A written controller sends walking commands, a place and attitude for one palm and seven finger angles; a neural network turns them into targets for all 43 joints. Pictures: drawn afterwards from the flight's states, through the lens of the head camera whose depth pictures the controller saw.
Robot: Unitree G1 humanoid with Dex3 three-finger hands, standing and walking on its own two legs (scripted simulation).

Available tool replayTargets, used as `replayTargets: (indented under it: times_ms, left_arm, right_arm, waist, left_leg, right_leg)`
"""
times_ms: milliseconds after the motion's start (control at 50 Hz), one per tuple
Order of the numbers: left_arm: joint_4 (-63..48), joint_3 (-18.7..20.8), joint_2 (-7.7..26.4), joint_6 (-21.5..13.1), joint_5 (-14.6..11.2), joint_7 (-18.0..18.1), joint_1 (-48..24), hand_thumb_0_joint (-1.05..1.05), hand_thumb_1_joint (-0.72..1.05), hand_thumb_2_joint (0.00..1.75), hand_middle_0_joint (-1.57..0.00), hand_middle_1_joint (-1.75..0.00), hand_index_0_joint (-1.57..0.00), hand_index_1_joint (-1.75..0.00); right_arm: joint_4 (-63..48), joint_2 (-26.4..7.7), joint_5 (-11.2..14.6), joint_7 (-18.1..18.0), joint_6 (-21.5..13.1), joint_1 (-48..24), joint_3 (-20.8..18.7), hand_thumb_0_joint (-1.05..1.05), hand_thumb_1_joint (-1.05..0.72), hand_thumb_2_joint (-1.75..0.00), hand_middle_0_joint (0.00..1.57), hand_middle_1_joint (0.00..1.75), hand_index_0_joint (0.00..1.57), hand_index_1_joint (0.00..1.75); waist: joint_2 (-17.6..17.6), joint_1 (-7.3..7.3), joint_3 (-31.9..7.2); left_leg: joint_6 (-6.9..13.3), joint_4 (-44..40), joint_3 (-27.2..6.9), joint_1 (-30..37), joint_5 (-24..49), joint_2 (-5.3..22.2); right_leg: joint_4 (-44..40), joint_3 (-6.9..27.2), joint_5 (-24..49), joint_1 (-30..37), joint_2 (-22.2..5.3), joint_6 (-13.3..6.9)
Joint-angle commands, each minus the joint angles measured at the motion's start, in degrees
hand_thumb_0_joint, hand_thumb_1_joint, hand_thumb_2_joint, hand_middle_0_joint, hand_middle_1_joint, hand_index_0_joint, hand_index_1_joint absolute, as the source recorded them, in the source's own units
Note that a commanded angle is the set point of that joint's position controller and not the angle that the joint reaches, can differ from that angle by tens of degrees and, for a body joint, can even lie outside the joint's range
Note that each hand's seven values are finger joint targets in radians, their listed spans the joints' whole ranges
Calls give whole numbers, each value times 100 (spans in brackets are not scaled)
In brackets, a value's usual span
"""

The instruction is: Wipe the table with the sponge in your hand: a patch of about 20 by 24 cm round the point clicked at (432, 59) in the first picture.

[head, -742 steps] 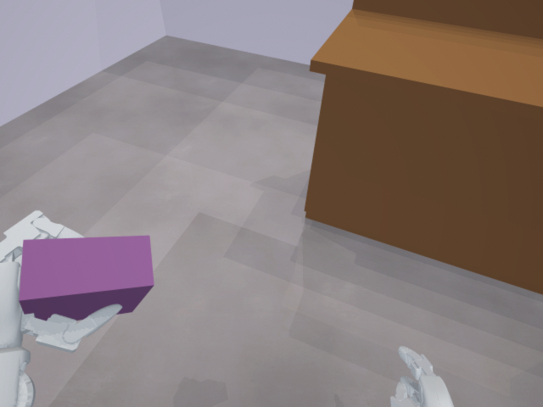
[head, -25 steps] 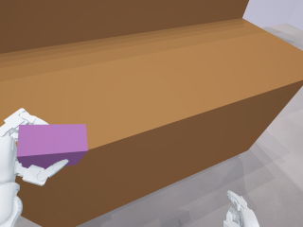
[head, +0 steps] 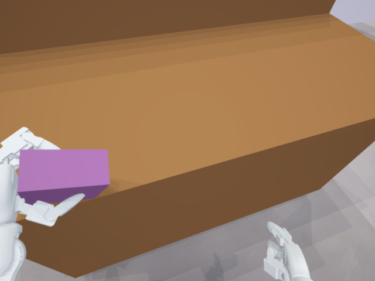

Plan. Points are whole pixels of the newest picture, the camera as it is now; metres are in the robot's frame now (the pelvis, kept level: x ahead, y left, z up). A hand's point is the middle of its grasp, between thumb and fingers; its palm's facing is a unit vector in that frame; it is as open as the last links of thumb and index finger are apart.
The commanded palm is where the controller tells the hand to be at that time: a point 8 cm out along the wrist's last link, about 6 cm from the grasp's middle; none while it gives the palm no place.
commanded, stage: come to a stop and stand still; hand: left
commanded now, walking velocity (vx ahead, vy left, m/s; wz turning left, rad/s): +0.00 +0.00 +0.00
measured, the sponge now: (76, 178) +0.24 +0.22 +0.13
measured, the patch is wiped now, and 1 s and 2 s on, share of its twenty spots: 0.00 0.00 0.00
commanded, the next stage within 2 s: look again from close up in 0.32 s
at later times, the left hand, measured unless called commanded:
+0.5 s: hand (55, 173) +0.23 +0.24 +0.15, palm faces +0.40 -0.82 -0.40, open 9.8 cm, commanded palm +0.17 +0.27 +0.17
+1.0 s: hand (54, 168) +0.24 +0.24 +0.16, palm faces +0.34 -0.78 -0.52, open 9.8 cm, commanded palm +0.18 +0.28 +0.20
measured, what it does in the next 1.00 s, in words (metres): stands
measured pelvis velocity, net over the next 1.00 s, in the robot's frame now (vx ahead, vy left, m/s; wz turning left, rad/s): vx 0.01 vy -0.01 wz -0.01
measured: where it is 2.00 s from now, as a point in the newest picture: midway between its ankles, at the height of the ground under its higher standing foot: outside the picture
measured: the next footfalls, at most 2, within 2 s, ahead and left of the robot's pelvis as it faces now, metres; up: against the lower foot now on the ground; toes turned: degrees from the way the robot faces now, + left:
none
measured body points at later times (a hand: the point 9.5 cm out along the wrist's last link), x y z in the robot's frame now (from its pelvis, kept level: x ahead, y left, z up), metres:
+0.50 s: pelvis +0.02 -0.01 +0.00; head +0.05 +0.00 +0.45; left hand +0.20 +0.29 +0.17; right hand +0.20 -0.23 -0.08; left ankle +0.01 +0.12 -0.74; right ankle +0.04 -0.16 -0.74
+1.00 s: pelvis +0.01 -0.01 +0.00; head -0.01 -0.02 +0.45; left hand +0.21 +0.28 +0.19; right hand +0.20 -0.22 -0.08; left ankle +0.01 +0.12 -0.74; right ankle +0.04 -0.16 -0.74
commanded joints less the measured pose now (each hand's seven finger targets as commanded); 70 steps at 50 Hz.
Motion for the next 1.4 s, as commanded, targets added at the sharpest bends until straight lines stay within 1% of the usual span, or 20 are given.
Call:
replayTargets:
  times_ms: [0, 60, 720, 740, 760, 780, 800, 840, 880, 940, 960, 980, 1040, 1060, 1080, 1140, 1160, 1240, 1260, 1380]
  left_arm:
    - [-1495, 758, 1071, -371, -139, 140, -99, 0, 10, 130, -120, -160, -120, -160]
    - [-1418, 779, 1005, -327, -200, 132, 267, 0, 10, 130, -120, -160, -120, -160]
    - [-1433, 730, 1038, -270, -211, 213, 42, 0, 10, 130, -120, -160, -120, -160]
    - [-3636, 2397, 5918, -1327, -223, 330, -5229, 0, 10, 130, -120, -160, -120, -160]
    - [-1, 2266, 3072, -115, 601, -35, -2573, 0, 10, 130, -120, -160, -120, -160]
    - [62, 915, 1781, 253, 364, -176, -1790, 0, 10, 130, -120, -160, -120, -160]
    - [-763, 1035, 1691, 375, 213, -211, -1673, 0, 10, 130, -120, -160, -120, -160]
    - [-322, 348, 633, 1061, -360, -554, -682, 0, 10, 130, -120, -160, -120, -160]
    - [-835, 41, 710, 1462, -411, -769, -120, 0, 10, 130, -120, -160, -120, -160]
    - [-1345, 209, 1651, 1770, 489, -547, -665, 0, 10, 130, -120, -160, -120, -160]
    - [-1728, 280, 1824, 1634, 808, -398, -1056, 0, 10, 130, -120, -160, -120, -160]
    - [-1442, 433, 1841, 1565, 893, -250, -723, 0, 10, 130, -120, -160, -120, -160]
    - [-2225, 1260, 2707, 1074, 924, 297, -1791, 0, 10, 130, -120, -160, -120, -160]
    - [-1761, 823, 2124, 1015, 943, 387, -1608, 0, 10, 130, -120, -160, -120, -160]
    - [-1338, 719, 1947, 1029, 897, 422, -1428, 0, 10, 130, -120, -160, -120, -160]
    - [-621, 672, 2241, 1424, 964, 322, -2108, 0, 10, 130, -120, -160, -120, -160]
    - [-510, 401, 2106, 1588, 987, 204, -2215, 0, 10, 130, -120, -160, -120, -160]
    - [-443, 339, 2579, 2278, 1187, -333, -2152, 0, 10, 130, -120, -160, -120, -160]
    - [-467, 161, 2480, 2295, 1230, -467, -2256, 0, 10, 130, -120, -160, -120, -160]
    - [-1125, 802, 2934, 1726, 1274, -669, -1706, 0, 10, 130, -120, -160, -120, -160]
  right_arm:
    - [-945, -769, 33, -29, -200, -376, -387, 0, -90, -90, 20, 30, 20, 30]
    - [-969, -777, 51, -33, -112, -356, -395, 0, -90, -90, 20, 30, 20, 30]
    - [-959, -827, 92, -107, 18, -322, -437, 0, -90, -90, 20, 30, 20, 30]
    - [-1550, -964, 332, -571, 1, 545, 640, 0, -90, -90, 20, 30, 20, 30]
    - [-825, -809, -625, -348, -153, 266, -485, 0, -90, -90, 20, 30, 20, 30]
    - [-842, -808, -480, 73, -224, -20, -252, 0, -90, -90, 20, 30, 20, 30]
    - [-622, -1053, -390, 127, -179, 100, -392, 0, -90, -90, 20, 30, 20, 30]
    - [-622, -1005, -118, 109, -227, -303, -354, 0, -90, -90, 20, 30, 20, 30]
    - [-681, -1117, -2, 99, -204, -589, -292, 0, -90, -90, 20, 30, 20, 30]
    - [-998, -1106, 100, 49, -14, -1115, -102, 0, -90, -90, 20, 30, 20, 30]
    - [-1089, -1012, -60, 9, -18, -1006, -112, 0, -90, -90, 20, 30, 20, 30]
    - [-1066, -929, -102, -63, -3, -972, -115, 0, -90, -90, 20, 30, 20, 30]
    - [-1126, -863, -100, -246, -25, -999, -97, 0, -90, -90, 20, 30, 20, 30]
    - [-1016, -719, -148, -285, -36, -907, -91, 0, -90, -90, 20, 30, 20, 30]
    - [-835, -739, -123, -322, 3, -855, -114, 0, -90, -90, 20, 30, 20, 30]
    - [-688, -907, -20, -422, 118, -931, -106, 0, -90, -90, 20, 30, 20, 30]
    - [-675, -923, -36, -464, 155, -937, -106, 0, -90, -90, 20, 30, 20, 30]
    - [-856, -1000, 109, -604, 219, -1311, -22, 0, -90, -90, 20, 30, 20, 30]
    - [-847, -974, 87, -634, 208, -1227, -21, 0, -90, -90, 20, 30, 20, 30]
    - [-935, -904, 41, -690, 32, -1065, -108, 0, -90, -90, 20, 30, 20, 30]
  waist:
    - [409, -117, -1344]
    - [382, -148, -1424]
    - [377, -206, -1024]
    - [1491, -446, -1027]
    - [1357, 425, -2748]
    - [917, -79, -1951]
    - [1134, -17, -2747]
    - [1182, 133, -2295]
    - [650, 247, -1670]
    - [409, 61, -655]
    - [389, 31, -774]
    - [249, 66, -675]
    - [440, 143, -1293]
    - [453, 166, -1299]
    - [561, 105, -1022]
    - [846, -28, -858]
    - [711, -13, -895]
    - [450, 82, -976]
    - [131, 66, -912]
    - [17, 290, -1217]
  left_leg:
    - [19, -488, 26, 22, 1520, 53]
    - [10, -383, 57, 128, 1879, 102]
    - [125, -529, -90, -301, 701, 176]
    - [116, -407, -123, -492, 1472, -5]
    - [-58, -219, 188, 715, 3682, 136]
    - [-351, -120, 119, 338, 4438, -16]
    - [-407, 14, 250, 1016, 4866, 85]
    - [-328, -33, 305, 1043, 3991, 120]
    - [-136, -290, 335, 376, 2541, 65]
    - [19, -690, 291, -508, 551, -51]
    - [49, -740, 212, -623, 423, -67]
    - [69, -768, 187, -652, 80, -85]
    - [60, -671, 175, -476, -445, -157]
    - [20, -649, 198, -516, -334, -158]
    - [8, -611, 219, -479, -456, -149]
    - [30, -605, 284, -448, -844, -205]
    - [42, -631, 277, -460, -761, -213]
    - [132, -552, 425, -286, -462, -274]
    - [151, -535, 405, -293, -376, -255]
    - [163, -389, 294, -6, 398, -177]
  right_leg:
    - [17, -193, 1309, 892, 119, -391]
    - [59, -227, 1547, 900, 73, -397]
    - [-9, -150, 626, 700, -31, -404]
    - [215, -300, -645, 50, 159, -39]
    - [636, -558, 689, 1079, 193, -660]
    - [449, -830, 1406, 515, 478, -591]
    - [566, -773, 1741, 617, 469, -502]
    - [357, -788, 1281, 467, 412, -472]
    - [294, -963, 1150, 484, 291, -437]
    - [341, -917, -165, 53, 349, -430]
    - [361, -887, -371, 68, 301, -436]
    - [383, -869, -668, -19, 332, -414]
    - [356, -652, -1225, 27, 350, -411]
    - [308, -667, -1204, 57, 318, -453]
    - [259, -634, -1193, -33, 312, -428]
    - [10, -506, -1325, -85, 238, -383]
    - [-48, -489, -1293, 23, 195, -385]
    - [-207, -342, -1469, 171, 204, -353]
    - [-247, -345, -1513, 163, 161, -319]
    - [-121, -369, -917, 342, 173, -298]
